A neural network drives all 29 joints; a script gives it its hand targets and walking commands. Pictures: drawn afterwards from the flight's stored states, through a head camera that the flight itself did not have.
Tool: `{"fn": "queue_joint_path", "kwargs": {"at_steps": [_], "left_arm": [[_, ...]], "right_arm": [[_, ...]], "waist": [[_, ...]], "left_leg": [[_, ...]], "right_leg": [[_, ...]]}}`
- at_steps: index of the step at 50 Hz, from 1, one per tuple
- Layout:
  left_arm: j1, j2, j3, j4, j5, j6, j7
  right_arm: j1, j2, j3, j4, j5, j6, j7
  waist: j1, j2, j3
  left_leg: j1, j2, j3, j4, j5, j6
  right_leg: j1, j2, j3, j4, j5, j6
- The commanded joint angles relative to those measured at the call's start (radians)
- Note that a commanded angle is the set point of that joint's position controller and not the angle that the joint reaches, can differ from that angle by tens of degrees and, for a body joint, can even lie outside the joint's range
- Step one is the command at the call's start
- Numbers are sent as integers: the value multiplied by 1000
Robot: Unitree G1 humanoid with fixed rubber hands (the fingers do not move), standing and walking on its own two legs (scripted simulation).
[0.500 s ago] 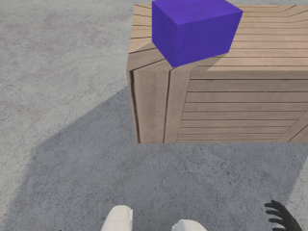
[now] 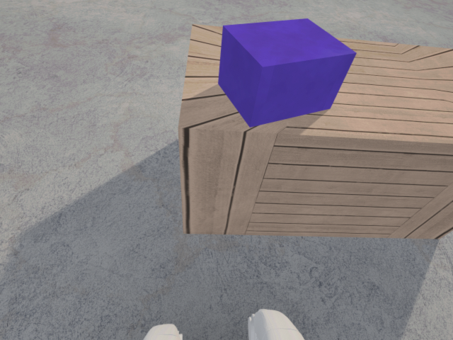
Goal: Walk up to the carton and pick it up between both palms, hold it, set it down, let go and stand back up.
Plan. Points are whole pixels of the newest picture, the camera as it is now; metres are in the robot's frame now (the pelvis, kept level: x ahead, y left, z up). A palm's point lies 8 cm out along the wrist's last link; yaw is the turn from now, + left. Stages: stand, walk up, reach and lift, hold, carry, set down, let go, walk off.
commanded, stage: walk up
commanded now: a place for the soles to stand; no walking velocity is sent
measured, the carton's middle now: (280, 69) +0.86 -0.15 +0.03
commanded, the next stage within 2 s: none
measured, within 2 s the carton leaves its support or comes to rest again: neither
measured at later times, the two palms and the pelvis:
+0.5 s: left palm out of the picture +0.13 +0.25 -0.13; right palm (428, 328) +0.16 -0.37 -0.07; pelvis +0.07 -0.04 -0.01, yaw +0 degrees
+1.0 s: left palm (133, 306) +0.20 +0.19 -0.14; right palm (429, 264) +0.28 -0.43 -0.07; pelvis +0.14 -0.11 -0.02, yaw +0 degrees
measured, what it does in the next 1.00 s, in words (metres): walks ahead: right foot, then left foot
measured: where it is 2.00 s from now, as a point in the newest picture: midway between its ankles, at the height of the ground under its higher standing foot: (250, 337)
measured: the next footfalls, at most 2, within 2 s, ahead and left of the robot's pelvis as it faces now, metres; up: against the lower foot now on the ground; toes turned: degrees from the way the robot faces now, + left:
right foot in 0.10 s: +0.12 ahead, -0.16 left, +0.00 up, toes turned -2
left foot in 0.42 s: +0.17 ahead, +0.10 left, +0.00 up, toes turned +6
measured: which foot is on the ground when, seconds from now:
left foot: down 0.00-0.12, up 0.14-0.40, down 0.42-0.76, up 0.78-1.00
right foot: up 0.00-0.08, down 0.10-0.44, up 0.46-0.74, down 0.76-1.00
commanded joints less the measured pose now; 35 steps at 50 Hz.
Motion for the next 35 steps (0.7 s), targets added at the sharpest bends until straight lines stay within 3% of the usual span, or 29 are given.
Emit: {"fn": "queue_joint_path", "kwargs": {"at_steps": [1,2,3,4,5,6,7,8,9,11,13,15,16,17,19,20,21,22,23,24,25,27,28,29,30,32,33,34,35], "left_arm": [[-88,281,153,-112,-6,-25,-15],[-69,255,157,-103,-11,-28,-9],[44,256,169,-65,-6,-31,-4],[205,275,181,-2,-16,-44,7],[312,332,204,42,-1,-60,22],[242,333,202,8,7,-57,40],[159,399,198,-36,-19,-55,42],[90,406,199,-55,-21,-55,42],[65,404,194,-58,-11,-65,47],[93,318,169,-47,-13,-72,56],[78,313,163,-60,0,-61,44],[41,313,163,-81,10,-44,40],[28,321,173,-88,15,-44,31],[65,322,172,-80,14,-33,27],[-5,335,170,-93,10,-26,25],[-39,289,161,-104,5,-22,22],[-84,226,136,-124,3,-12,23],[-104,136,120,-150,8,-19,20],[-132,150,117,-159,11,-10,24],[-191,248,139,-161,29,3,28],[-134,265,144,-146,23,1,17],[-57,258,143,-98,8,-3,10],[-53,268,154,-111,12,-3,14],[-97,273,161,-124,14,-6,7],[-74,255,154,-132,1,1,6],[-91,273,169,-132,-4,-3,-3],[-37,271,176,-119,-7,-6,-5],[-14,287,177,-113,0,-9,-3],[83,263,181,-77,-7,-16,3]], "right_arm": [[22,-373,-130,17,-5,-24,-5],[-57,-355,-119,-11,-9,-24,-7],[-121,-369,-129,-31,-13,-17,-9],[-192,-335,-111,-45,-24,-4,-10],[-155,-220,-73,-30,-27,8,-6],[-154,-89,-21,-20,-18,12,-13],[-162,-228,-53,-41,8,13,-21],[-202,-253,-63,-22,13,9,-23],[-162,-281,-75,-16,18,4,-19],[-56,-262,-71,20,16,9,-11],[-81,-230,-68,27,11,14,-8],[-69,-233,-74,40,16,14,-7],[-73,-258,-81,53,4,17,-9],[-119,-278,-92,37,0,14,-14],[-7,-262,-90,57,21,-2,-23],[31,-270,-93,70,11,-15,-20],[123,-285,-110,105,-7,-30,-28],[277,-365,-137,121,-25,-37,-38],[234,-442,-150,102,-17,-30,-55],[161,-469,-149,96,6,-22,-54],[108,-432,-138,70,-3,-22,-54],[45,-383,-120,51,-17,-28,-59],[56,-384,-123,43,-8,-30,-56],[77,-374,-120,40,-11,-34,-57],[78,-402,-122,31,-9,-34,-52],[10,-399,-133,12,-16,-23,-45],[-27,-411,-124,-4,-13,-18,-44],[-55,-396,-128,-25,-14,-13,-43],[-149,-378,-115,-43,-14,-15,-41]], "waist": [[-65,372,43],[-29,336,-1],[52,288,-61],[135,165,-124],[196,-107,-140],[170,-335,-39],[109,-155,11],[78,-33,44],[56,18,20],[50,-23,8],[49,-31,-38],[49,-134,-39],[55,-105,3],[61,-101,-4],[10,-111,-75],[-22,14,-73],[-89,111,-129],[-158,348,-184],[-162,364,-157],[-137,185,-64],[-76,137,-36],[-42,208,-12],[-33,163,-12],[-61,169,-16],[-48,276,-7],[-41,310,67],[-1,363,5],[25,313,-18],[94,301,-53]], "left_leg": [[112,295,-307,-441,-128,223],[122,318,-335,-421,-69,218],[11,330,-351,-322,-49,194],[-139,220,-158,-86,10,125],[-267,83,-24,327,50,67],[-557,-39,-51,535,-117,23],[-595,-84,-123,535,-119,18],[-556,-31,-139,539,-84,25],[-532,-2,-124,506,-49,18],[-512,47,-102,399,30,7],[-363,24,-54,276,-27,6],[-355,-13,-16,215,-63,6],[-358,7,-9,179,-56,7],[-344,-9,-20,143,-131,11],[-216,-10,1,39,-118,26],[-19,-23,1,-89,-32,37],[260,-17,-101,-222,-66,74],[470,165,-429,-376,-225,120],[468,394,-828,-542,-387,214],[325,445,-953,-587,-430,277],[313,401,-799,-536,-357,263],[198,336,-553,-421,9,231],[156,334,-495,-400,87,230],[106,349,-503,-390,121,245],[75,361,-444,-401,108,242],[16,324,-466,-398,-13,237],[1,338,-457,-391,-59,214],[-115,310,-417,-354,-82,199],[-136,287,-324,-215,62,173]], "right_leg": [[-203,-88,-2,-235,-48,58],[-158,-67,-25,-265,-114,42],[59,-82,-11,-340,-108,34],[322,-23,-26,-507,-121,37],[445,-24,110,-646,-244,50],[419,-113,443,-728,-326,31],[313,-276,870,-965,-351,-91],[222,-304,896,-989,-375,-158],[302,-302,811,-936,-270,-140],[357,-193,514,-749,45,-98],[240,-164,388,-680,114,-174],[209,-118,396,-717,-196,-182],[195,-175,428,-745,-274,-186],[180,-168,475,-753,-313,-196],[161,-195,410,-679,-208,-223],[-1,-179,313,-557,-214,-190],[-244,-70,148,-317,-228,-130],[-412,51,-19,52,-59,-43],[-590,49,2,176,-131,-10],[-552,-5,116,198,-163,26],[-514,-27,92,188,-126,36],[-392,-50,31,89,-121,26],[-322,-65,33,49,-125,45],[-279,-68,25,33,-152,40],[-276,-71,8,-5,-149,35],[-251,-65,17,-55,-142,46],[-161,-58,16,-99,-194,36],[-25,-50,7,-122,-130,26],[73,-22,-13,-268,-114,16]]}}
